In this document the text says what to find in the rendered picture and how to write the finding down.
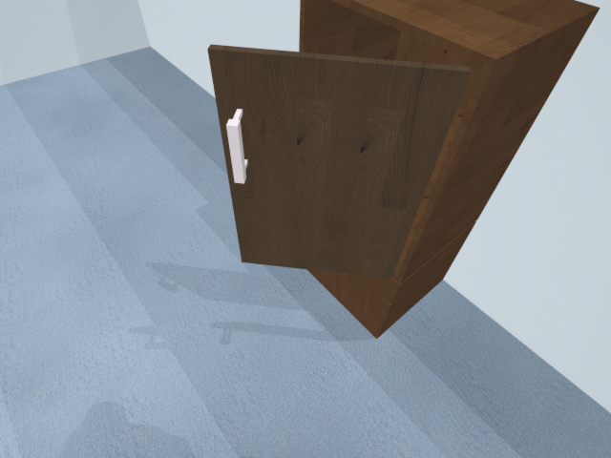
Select cupboard door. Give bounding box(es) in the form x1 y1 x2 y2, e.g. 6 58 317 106
207 45 471 279

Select handle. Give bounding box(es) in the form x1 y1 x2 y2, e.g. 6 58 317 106
226 109 248 184

